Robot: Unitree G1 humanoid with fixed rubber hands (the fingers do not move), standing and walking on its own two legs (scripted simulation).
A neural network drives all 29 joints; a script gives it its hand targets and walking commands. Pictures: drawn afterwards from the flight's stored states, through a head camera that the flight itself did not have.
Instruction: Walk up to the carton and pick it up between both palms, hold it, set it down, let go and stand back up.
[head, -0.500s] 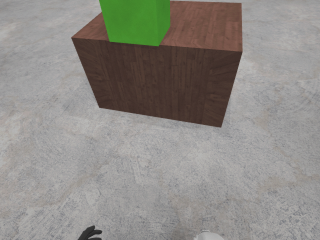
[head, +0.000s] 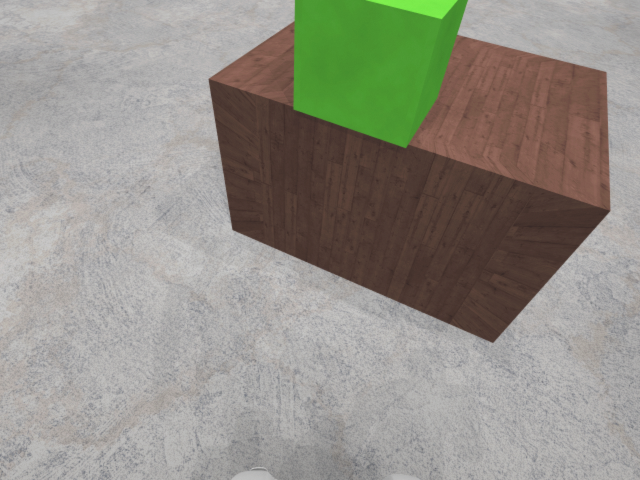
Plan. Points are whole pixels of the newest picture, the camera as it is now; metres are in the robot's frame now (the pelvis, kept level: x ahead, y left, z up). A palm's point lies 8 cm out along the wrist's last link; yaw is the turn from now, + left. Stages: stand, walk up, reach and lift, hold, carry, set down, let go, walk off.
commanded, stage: walk up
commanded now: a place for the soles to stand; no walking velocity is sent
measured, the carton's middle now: (377, 49) +1.06 -0.09 +0.05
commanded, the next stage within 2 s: none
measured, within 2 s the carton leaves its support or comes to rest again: neither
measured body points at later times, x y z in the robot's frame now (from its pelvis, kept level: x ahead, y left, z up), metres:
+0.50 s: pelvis +0.24 -0.05 +0.02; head +0.25 -0.07 +0.47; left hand +0.29 +0.18 -0.11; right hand +0.29 -0.31 -0.12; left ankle +0.29 +0.07 -0.66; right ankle +0.25 -0.18 -0.70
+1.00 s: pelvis +0.46 -0.06 +0.01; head +0.46 -0.07 +0.46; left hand +0.57 +0.18 -0.11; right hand +0.43 -0.31 -0.13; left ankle +0.44 +0.07 -0.70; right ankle +0.56 -0.19 -0.70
